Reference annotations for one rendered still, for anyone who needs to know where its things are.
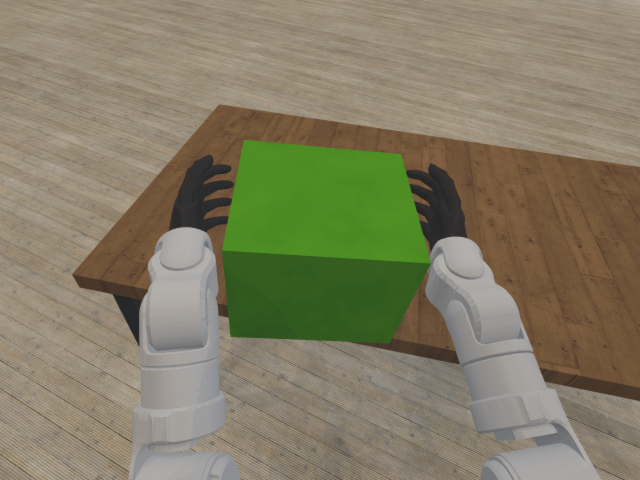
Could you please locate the robot right forearm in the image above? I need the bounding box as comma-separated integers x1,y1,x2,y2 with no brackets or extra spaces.
425,237,601,480

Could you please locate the right robot hand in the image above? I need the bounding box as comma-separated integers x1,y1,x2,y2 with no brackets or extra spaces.
406,164,467,251

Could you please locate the robot left upper arm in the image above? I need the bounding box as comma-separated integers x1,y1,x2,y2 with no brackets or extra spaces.
135,451,240,480

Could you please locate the robot left forearm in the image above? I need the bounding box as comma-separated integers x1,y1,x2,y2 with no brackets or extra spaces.
128,227,226,480

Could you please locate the carton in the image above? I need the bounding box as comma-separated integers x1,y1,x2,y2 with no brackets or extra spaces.
222,140,431,343

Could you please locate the left robot hand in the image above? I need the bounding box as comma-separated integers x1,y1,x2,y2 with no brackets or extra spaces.
169,155,233,232

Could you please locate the table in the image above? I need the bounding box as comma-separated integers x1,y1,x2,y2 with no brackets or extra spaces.
72,104,640,401

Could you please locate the robot right upper arm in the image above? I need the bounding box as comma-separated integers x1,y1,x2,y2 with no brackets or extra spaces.
481,443,598,480

